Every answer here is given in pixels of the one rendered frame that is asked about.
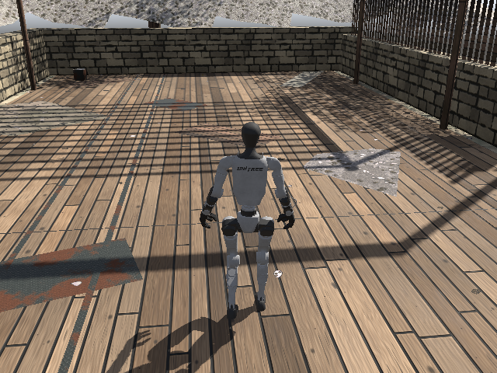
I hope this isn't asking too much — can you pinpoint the right robot upper arm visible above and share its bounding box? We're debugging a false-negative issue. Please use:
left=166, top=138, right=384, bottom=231
left=266, top=156, right=287, bottom=199

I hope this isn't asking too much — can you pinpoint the humanoid robot torso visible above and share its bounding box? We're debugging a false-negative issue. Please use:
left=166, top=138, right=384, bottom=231
left=232, top=153, right=268, bottom=233

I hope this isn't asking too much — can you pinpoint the robot left hand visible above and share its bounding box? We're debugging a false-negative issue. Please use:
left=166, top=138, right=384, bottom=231
left=200, top=212, right=217, bottom=228

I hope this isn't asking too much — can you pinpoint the left robot thigh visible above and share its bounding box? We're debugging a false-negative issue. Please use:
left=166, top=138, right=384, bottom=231
left=221, top=216, right=240, bottom=268

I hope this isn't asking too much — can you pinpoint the robot right forearm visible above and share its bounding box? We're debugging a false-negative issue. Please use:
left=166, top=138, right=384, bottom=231
left=279, top=187, right=294, bottom=216

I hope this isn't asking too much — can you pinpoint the left robot upper arm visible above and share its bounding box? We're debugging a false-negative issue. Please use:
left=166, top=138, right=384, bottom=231
left=211, top=155, right=235, bottom=198

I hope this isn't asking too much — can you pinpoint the robot right hand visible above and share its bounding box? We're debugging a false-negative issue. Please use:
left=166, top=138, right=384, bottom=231
left=277, top=213, right=295, bottom=229

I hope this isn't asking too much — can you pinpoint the robot left forearm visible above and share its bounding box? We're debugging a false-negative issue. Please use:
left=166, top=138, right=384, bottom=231
left=202, top=186, right=218, bottom=215

